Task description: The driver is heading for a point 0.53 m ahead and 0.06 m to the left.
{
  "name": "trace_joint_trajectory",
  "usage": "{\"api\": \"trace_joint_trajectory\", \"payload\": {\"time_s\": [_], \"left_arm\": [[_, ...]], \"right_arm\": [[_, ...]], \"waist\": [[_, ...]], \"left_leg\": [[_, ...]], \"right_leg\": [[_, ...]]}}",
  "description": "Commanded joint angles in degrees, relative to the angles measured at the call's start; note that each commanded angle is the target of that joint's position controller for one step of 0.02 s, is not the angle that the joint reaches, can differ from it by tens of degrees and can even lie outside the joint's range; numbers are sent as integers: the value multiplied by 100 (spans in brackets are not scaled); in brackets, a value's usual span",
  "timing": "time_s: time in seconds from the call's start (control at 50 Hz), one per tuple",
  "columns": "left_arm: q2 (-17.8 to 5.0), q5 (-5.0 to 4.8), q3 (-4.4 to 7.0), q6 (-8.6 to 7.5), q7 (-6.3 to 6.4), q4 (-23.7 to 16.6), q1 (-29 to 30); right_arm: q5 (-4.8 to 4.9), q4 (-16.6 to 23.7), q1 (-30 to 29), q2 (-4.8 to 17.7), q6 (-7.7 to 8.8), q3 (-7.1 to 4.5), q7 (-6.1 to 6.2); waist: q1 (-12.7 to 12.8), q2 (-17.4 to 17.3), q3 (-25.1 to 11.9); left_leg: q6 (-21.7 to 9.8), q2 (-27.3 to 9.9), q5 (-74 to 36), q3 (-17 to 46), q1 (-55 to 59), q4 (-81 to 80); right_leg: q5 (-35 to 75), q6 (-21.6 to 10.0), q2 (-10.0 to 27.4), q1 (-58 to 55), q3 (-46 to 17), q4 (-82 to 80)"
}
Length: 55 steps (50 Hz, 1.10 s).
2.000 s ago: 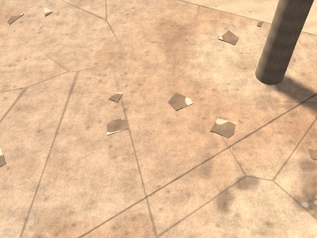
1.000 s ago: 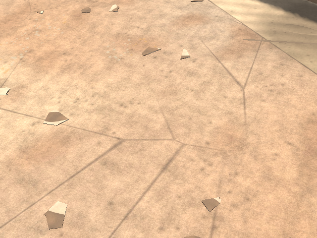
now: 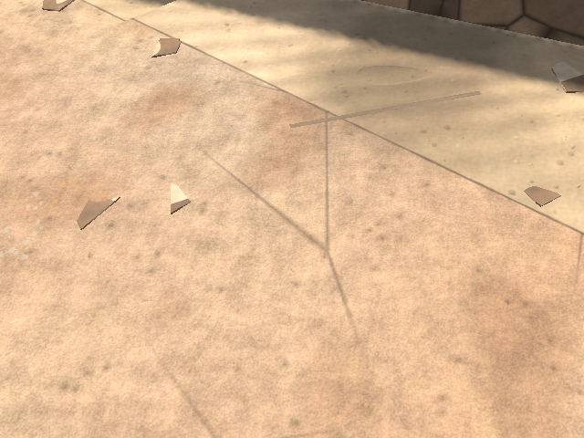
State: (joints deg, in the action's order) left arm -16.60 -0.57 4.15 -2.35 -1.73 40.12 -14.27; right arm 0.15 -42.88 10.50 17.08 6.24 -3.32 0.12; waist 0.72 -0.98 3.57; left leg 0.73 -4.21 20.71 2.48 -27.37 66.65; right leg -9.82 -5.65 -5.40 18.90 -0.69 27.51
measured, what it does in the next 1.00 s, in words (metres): walks ahead: left foot, then right foot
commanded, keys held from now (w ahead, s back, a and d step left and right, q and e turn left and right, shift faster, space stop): w+e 0.16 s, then w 0.32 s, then w+q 0.02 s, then no key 0.50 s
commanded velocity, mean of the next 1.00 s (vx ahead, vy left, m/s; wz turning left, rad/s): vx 0.35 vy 0.00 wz -0.22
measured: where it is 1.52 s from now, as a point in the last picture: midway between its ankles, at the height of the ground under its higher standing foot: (317, 412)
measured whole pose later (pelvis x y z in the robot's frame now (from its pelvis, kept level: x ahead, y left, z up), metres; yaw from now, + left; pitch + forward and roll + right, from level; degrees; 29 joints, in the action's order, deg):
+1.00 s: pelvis +0.44 -0.02 +0.00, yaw -10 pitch +1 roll +0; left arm -12.2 1.5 1.4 -0.8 -0.6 43.5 -6.4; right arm -0.3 -49.5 11.7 16.2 -1.3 -2.0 1.7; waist -0.5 -1.6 2.0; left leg 4.0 -3.0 24.3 2.4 -20.7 43.5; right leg -6.4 -2.2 -2.1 20.9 0.4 26.6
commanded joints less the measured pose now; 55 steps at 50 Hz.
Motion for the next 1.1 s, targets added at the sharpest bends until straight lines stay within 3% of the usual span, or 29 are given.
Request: {"api": "trace_joint_trajectory", "payload": {"time_s": [0.02, 0.12, 0.2, 0.26, 0.3, 0.32, 0.34, 0.36, 0.38, 0.4, 0.42, 0.44, 0.48, 0.54, 0.6, 0.7, 0.76, 0.78, 0.8, 0.82, 0.84, 0.88, 0.92, 0.96, 1.0, 1.04, 1.06, 1.08, 1.1], "left_arm": [[-749, 16, 190, -145, 94, -479, 151], [-934, -50, 247, -96, 245, -315, -222], [-904, -86, 241, -54, 265, -136, -589], [-828, -52, 221, -31, 273, -26, -704], [-758, -31, 199, 1, 259, -26, -616], [-541, 2, 115, -6, 240, -68, -596], [-244, 80, -2, -37, 247, -143, -1031], [-138, -115, -54, -101, 248, -142, -1591], [-704, -173, 48, -118, 258, -89, -1131], [-870, -141, 94, -118, 255, -229, -436], [-790, -56, 73, -124, 252, -313, -101], [-694, 9, 75, -149, 229, -360, 14], [-494, -6, 51, -153, 192, -316, -127], [-268, 76, -26, -145, 209, -414, 139], [-65, 94, -119, -174, 182, -426, 472], [-226, 64, -68, -186, 80, -519, 1021], [-459, 163, 47, -220, 77, -319, 495], [-789, 215, 126, -232, 129, -275, 187], [-998, 328, 127, -179, 182, -313, -55], [-530, 264, 12, -90, 171, -214, -233], [-302, 139, -70, -26, 125, -160, -155], [-326, 105, -95, 21, 91, -161, 520], [-461, 197, -57, 59, 102, -175, 1097], [-402, 237, -56, 81, 129, -111, 1248], [-338, 194, -75, 98, 166, 7, 1237], [-231, 136, -118, 121, 183, 154, 1133], [-133, 148, -156, 119, 179, 281, 952], [-158, 189, -153, 123, 173, 343, 854], [-160, 161, -126, 135, 193, 351, 713]], "right_arm": [[-99, 369, 154, 601, -17, -178, 15], [-90, 622, -866, 270, -52, -29, -24], [22, 733, -1323, 383, 27, -36, -137], [14, 731, -1230, 547, 98, -100, -200], [-14, 580, -650, 661, 136, -186, -171], [-85, 469, -14, 853, 166, -267, -141], [-151, 387, 786, 1277, 170, -367, -124], [-72, 61, 1300, 1445, 84, -447, -201], [77, 116, 1184, 923, 72, -311, -219], [59, 163, 837, 685, 34, -228, -194], [-12, 207, 569, 594, 1, -169, -184], [-51, 192, 397, 494, -17, -130, -172], [-75, 153, 335, 381, 2, -80, -149], [-16, 30, 400, 598, 3, -114, -109], [6, -109, 470, 771, -100, -152, -42], [67, -383, 812, 783, -257, -122, 7], [90, -414, 626, 751, -314, -103, 35], [-7, -402, 789, 598, -278, -45, 34], [-139, -415, 1408, 215, -211, 96, 5], [-66, -551, 1685, 134, -254, 173, -8], [12, -540, 1393, 533, -352, 67, -20], [23, -465, 848, 560, -586, 9, 72], [-20, -487, 833, 450, -778, 2, 169], [-55, -628, 985, 276, -809, 38, 203], [-74, -705, 955, 211, -788, 45, 190], [-158, -722, 840, 201, -769, 50, 160], [-226, -642, 701, 293, -760, 50, 160], [-204, -537, 570, 533, -753, 23, 185], [-114, -637, 391, 801, -745, -63, 197]], "waist": [[-192, 299, -665], [151, 473, -354], [366, 595, -324], [297, 735, -297], [-35, 823, -452], [-337, 666, -983], [-433, -314, -1879], [-306, -1963, -2207], [-503, -1075, -1534], [-559, -546, -859], [-454, -231, -514], [-317, -227, -326], [-143, -494, -381], [-105, -405, -286], [-197, -377, -477], [-363, -462, -584], [15, -335, -795], [74, 31, -1128], [-115, 937, -1856], [18, 1479, -2484], [76, 1069, -2180], [-66, 603, -1259], [-330, 848, -883], [-390, 976, -907], [-393, 883, -971], [-401, 754, -867], [-350, 600, -680], [-211, 308, -399], [31, -421, -157]], "left_leg": [[137, -225, -394, 161, -763, -563], [352, 137, -2149, 44, -447, -2668], [279, 305, -2629, 118, -105, -3519], [34, 281, -2117, 141, 6, -3778], [-226, 407, -1787, -89, 777, -4081], [-496, 80, -1828, 177, 1821, -4000], [-1070, -982, -1815, 1537, 3596, -3817], [-1816, -1810, 21, 4058, 4679, -4781], [-1633, -1732, 1295, 4188, 4299, -5099], [-1406, -1526, 1052, 3357, 3606, -5144], [-1340, -1287, 364, 2722, 2954, -5228], [-1330, -1085, -157, 2317, 2520, -5346], [-1279, -805, -890, 1754, 2154, -5544], [-1432, -780, -2967, 1147, 1940, -5594], [-1220, -518, -4497, 333, 1801, -5375], [-1014, -588, -4142, 303, 2158, -4967], [-733, -421, -3924, 343, 2166, -4119], [-472, -105, -3340, 158, 1817, -3432], [-118, 323, -1139, -35, 619, -2183], [126, 458, 1697, 131, 228, -1172], [211, 306, 2033, 305, 20, -839], [320, 87, 1561, 198, -184, -903], [405, 8, 971, 112, 549, -1545], [391, 106, 399, -67, 1211, -2170], [298, 156, -441, -169, 1658, -2884], [142, 215, -1078, -243, 2109, -3619], [20, 32, -1234, -22, 2151, -3919], [-136, -251, -912, 241, 1872, -4212], [-298, -174, 269, 211, 1064, -4285]], "right_leg": [[1438, -1197, 1512, -894, -1948, -1419], [937, -817, 1036, -346, -1361, -1419], [332, -683, 1222, -624, -1667, -1169], [439, -579, 1490, -1163, -2022, -750], [1221, -420, 1343, -1258, -1993, -201], [1497, -242, 1040, -1046, -1726, 750], [153, 51, 497, 86, -1244, 2499], [-2329, 389, -65, 1861, -802, 4069], [-2159, 383, 265, 2519, -1103, 4612], [-1648, 363, 483, 2672, -926, 4629], [-1282, 371, 689, 2528, -721, 4430], [-988, 384, 884, 2374, -656, 4057], [-738, 424, 1058, 1922, -524, 3606], [-569, 629, 1054, 1854, -263, 2719], [403, 730, 891, 1206, -42, 1516], [1227, 581, 624, 636, -107, 425], [1657, 279, 510, -385, -46, -347], [3534, 48, 1008, -1260, -433, -284], [5541, -719, 2179, -2893, -1559, 254], [5451, -1338, 2791, -3176, -2339, 111], [4160, -1202, 2533, -2729, -2332, -127], [2218, -843, 2196, -1556, -1964, -633], [1126, -626, 1856, -350, -1526, -1078], [752, -560, 1586, 100, -1091, -1172], [109, -500, 1494, 197, -938, -1149], [-1144, -219, 1308, 418, -847, -1119], [-1746, 55, 1174, 559, -821, -1102], [-1981, 274, 967, 557, -700, -910], [-1520, 434, 660, 168, -342, -782]]}}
